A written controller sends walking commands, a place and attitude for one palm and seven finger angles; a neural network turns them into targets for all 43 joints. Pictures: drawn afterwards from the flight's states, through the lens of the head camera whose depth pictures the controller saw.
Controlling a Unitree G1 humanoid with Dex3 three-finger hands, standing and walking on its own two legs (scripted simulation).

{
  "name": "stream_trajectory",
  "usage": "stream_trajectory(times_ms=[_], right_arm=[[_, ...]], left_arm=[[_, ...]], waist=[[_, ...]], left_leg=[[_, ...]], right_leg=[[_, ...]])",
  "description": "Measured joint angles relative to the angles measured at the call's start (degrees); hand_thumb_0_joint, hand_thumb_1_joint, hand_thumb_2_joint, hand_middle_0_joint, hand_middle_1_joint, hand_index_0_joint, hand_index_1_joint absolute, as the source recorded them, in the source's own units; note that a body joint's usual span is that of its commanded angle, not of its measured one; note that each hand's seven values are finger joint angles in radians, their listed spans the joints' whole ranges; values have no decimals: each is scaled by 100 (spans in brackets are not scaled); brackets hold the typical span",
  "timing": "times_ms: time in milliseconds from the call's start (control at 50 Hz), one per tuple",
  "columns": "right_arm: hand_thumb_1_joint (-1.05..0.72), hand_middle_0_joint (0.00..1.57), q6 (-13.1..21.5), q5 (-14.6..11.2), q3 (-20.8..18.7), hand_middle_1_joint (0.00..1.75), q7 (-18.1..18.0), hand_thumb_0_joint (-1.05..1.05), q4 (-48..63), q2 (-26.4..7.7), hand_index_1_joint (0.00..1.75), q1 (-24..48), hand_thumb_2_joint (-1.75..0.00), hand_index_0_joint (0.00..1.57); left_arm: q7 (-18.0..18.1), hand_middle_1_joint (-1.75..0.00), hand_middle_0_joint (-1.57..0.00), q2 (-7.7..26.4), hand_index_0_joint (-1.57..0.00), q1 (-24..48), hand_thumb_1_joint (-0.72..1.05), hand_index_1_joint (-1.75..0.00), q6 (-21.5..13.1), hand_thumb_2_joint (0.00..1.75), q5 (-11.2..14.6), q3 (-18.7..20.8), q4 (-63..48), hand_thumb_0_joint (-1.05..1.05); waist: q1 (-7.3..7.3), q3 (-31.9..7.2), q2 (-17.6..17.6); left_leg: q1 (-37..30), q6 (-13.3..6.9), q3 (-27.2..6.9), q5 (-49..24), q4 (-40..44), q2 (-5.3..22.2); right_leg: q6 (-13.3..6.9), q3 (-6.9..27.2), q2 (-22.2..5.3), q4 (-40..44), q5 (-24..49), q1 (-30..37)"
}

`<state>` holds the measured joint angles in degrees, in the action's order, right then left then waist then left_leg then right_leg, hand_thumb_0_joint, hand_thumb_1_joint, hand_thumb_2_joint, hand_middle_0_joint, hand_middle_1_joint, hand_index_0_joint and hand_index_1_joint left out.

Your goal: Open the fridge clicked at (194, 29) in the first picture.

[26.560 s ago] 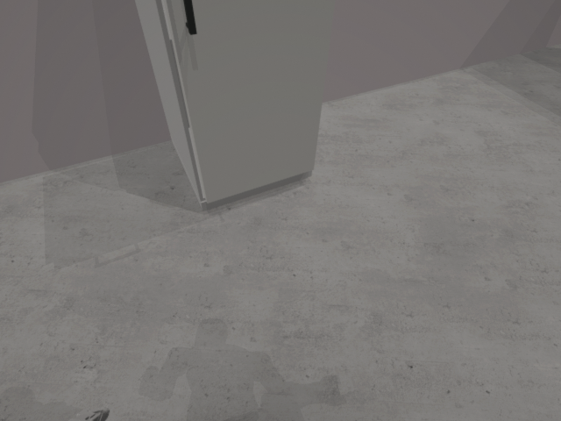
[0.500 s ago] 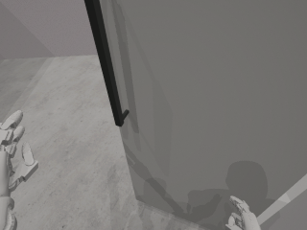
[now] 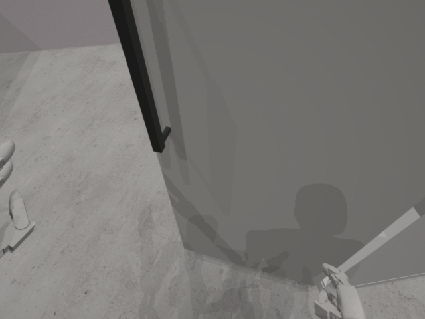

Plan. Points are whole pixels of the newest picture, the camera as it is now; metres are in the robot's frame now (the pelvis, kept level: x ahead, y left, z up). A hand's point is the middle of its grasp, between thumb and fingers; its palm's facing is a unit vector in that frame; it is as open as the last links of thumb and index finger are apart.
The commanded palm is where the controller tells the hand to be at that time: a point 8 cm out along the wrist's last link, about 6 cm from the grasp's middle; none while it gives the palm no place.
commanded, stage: step back with the hand held close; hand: left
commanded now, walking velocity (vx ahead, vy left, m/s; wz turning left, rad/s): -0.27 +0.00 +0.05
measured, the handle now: (142, 58) +0.43 +0.14 +0.27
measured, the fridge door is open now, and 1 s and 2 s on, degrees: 65 65 65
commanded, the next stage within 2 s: stop stepping back and stand still in 1.38 s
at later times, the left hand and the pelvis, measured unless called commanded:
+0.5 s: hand out of the picture +0.15 +0.28 +0.16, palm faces +0.49 -0.70 -0.52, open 7.4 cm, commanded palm +0.08 +0.30 +0.18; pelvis -0.04 +0.00 -0.01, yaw +3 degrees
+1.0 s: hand out of the picture +0.11 +0.25 +0.17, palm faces +0.39 -0.79 -0.47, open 7.4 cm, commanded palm +0.04 +0.29 +0.18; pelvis -0.10 -0.01 +0.00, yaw +0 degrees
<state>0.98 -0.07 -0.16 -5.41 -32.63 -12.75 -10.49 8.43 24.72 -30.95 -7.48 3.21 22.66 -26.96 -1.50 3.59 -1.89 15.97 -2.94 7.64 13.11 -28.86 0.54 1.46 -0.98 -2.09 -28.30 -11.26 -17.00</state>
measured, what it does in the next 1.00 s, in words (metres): walks backwards: right foot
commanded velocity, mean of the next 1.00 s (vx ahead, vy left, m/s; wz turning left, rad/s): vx -0.36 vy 0.00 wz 0.00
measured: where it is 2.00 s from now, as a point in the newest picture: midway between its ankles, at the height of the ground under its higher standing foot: outside the picture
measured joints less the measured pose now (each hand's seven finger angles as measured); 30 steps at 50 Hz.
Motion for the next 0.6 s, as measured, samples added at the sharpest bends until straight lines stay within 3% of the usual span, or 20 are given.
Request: stream_trajectory(times_ms=[200, 300, 400, 500, 600], right_arm=[[-90, 20, 156, 5, 59, 30, -7, 1, -68, 36, 30, -45, -90, 20], [-90, 20, 251, 13, 41, 30, -37, 1, -88, 24, 30, -94, -90, 20], [-90, 20, 374, 24, 9, 30, -58, 2, -60, 24, 30, -196, -90, 20], [-90, 20, 382, 51, -24, 30, -21, 2, -158, 17, 30, -65, -90, 20], [-90, 20, 337, 71, -66, 30, -8, 2, -230, 4, 30, 86, -90, 20]], left_arm=[[139, -30, -21, -199, -22, 52, 89, -30, -179, 90, -97, 16, -109, 2], [176, -30, -21, -153, -22, 49, 89, -30, -302, 90, -149, 33, -192, 2], [166, -30, -21, 29, -22, 128, 89, -30, -473, 90, -227, 217, -200, 2], [166, -30, -21, -6, -22, 20, 89, -30, -550, 90, -173, 390, -229, 2], [195, -30, -21, -136, -22, 135, 89, -30, -508, 90, -174, 153, -325, 2]], waist=[[-35, -19, 4], [27, -4, 70], [147, 48, 124], [39, 57, 96], [13, 48, 142]], left_leg=[[443, -33, -86, -44, -342, 49], [575, -62, -129, -78, -431, 54], [671, -83, -303, -91, -574, -53], [799, -23, -290, -49, -748, 18], [912, 18, -271, -161, -696, 17]], right_leg=[[-11, -84, 25, -136, 125, -315], [-7, -115, 34, -149, 180, -394], [18, 88, 138, -433, 10, -435], [-25, 124, 210, -553, 2, -557], [-11, 163, 220, -448, 165, -656]])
